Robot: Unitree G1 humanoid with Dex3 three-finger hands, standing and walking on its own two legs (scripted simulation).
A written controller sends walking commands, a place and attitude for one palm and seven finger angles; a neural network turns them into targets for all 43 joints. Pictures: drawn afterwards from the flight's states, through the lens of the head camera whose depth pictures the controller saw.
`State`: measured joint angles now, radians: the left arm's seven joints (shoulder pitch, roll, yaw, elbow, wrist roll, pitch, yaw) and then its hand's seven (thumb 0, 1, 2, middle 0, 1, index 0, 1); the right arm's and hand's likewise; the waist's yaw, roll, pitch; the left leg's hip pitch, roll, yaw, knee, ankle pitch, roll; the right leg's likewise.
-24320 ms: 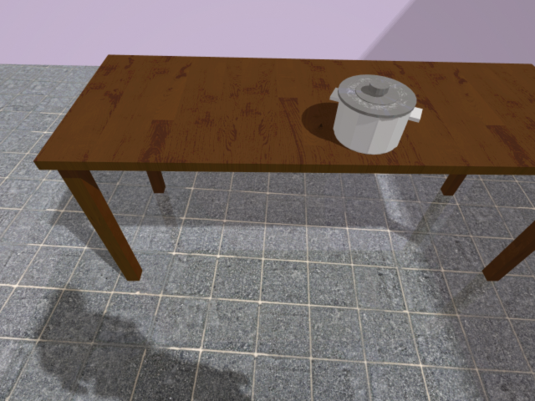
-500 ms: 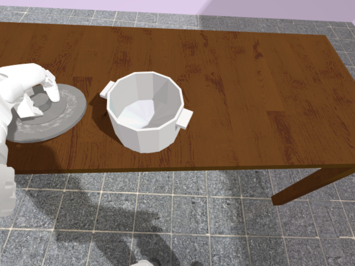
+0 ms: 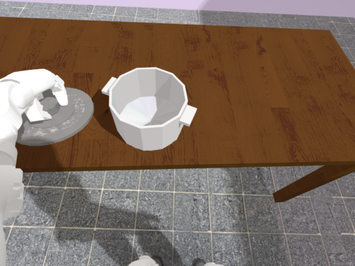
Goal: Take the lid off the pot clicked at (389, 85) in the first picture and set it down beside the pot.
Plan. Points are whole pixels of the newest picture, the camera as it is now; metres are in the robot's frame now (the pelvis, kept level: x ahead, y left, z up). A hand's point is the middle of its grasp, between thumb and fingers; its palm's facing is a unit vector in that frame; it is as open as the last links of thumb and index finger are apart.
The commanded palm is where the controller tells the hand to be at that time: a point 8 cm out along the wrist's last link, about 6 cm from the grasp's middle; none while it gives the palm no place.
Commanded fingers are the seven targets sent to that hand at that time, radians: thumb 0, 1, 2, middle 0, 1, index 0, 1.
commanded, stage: lower the lid onto the table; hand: left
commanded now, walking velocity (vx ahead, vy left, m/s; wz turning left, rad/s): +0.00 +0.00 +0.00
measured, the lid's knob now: (47, 106) +0.48 +0.30 +0.02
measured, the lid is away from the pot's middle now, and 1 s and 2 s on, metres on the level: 0.24 0.25 0.25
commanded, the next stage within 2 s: open the fingers wide in 1.00 s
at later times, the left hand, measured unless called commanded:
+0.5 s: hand (49, 113) +0.46 +0.29 +0.02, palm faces -0.52 -0.12 -0.85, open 7.6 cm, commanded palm +0.51 +0.29 +0.07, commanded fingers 0.00 0.60 1.03 -0.82 -1.00 -0.88 -1.02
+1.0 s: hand (48, 114) +0.47 +0.30 +0.00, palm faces -0.50 -0.12 -0.85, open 7.5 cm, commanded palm +0.52 +0.29 +0.04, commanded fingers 0.00 0.60 1.03 -0.82 -1.00 -0.88 -1.02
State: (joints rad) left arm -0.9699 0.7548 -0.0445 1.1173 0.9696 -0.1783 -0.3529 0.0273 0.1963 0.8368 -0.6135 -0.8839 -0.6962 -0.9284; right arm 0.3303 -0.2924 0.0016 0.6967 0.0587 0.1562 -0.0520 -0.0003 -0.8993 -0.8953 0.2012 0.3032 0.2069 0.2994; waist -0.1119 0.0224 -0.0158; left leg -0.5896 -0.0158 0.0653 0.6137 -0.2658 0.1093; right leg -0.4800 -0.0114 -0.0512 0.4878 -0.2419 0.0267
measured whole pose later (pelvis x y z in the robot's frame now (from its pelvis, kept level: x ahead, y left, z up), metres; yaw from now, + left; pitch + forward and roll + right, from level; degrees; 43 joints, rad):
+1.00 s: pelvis -0.01 +0.00 -0.03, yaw -1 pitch +20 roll -6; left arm -1.03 0.82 -0.02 1.22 1.02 -0.21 -0.28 0.03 0.16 0.79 -0.63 -0.94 -0.73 -0.97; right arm 0.35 -0.30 0.03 0.67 0.05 0.19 -0.06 0.00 -0.90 -0.90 0.20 0.30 0.21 0.30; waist -0.16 0.03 -0.06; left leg -0.84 0.02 0.04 0.85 -0.35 0.11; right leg -0.72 0.02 -0.07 0.70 -0.32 0.03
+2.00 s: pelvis -0.02 +0.02 -0.03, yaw +0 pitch +18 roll -7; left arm -0.98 0.70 -0.06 1.16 1.02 -0.14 -0.20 0.00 0.10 0.59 -0.39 -0.96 -0.38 -0.93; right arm 0.37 -0.28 0.00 0.67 0.05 0.21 -0.01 0.00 -0.90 -0.90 0.20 0.30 0.21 0.30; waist -0.13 0.04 -0.08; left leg -0.83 -0.01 0.03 0.85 -0.35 0.13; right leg -0.70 0.02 -0.04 0.70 -0.33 -0.01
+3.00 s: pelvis +0.00 +0.01 -0.01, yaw +2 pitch +14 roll -5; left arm -0.98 0.73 -0.06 1.10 0.97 -0.15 -0.30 0.00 0.03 0.58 -0.34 -0.91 -0.34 -0.90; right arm 0.38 -0.28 0.00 0.67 0.07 0.18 -0.03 0.00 -0.90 -0.90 0.20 0.30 0.21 0.30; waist -0.11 0.04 -0.06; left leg -0.65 -0.03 0.02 0.71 -0.30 0.12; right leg -0.52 0.02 0.00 0.56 -0.29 0.01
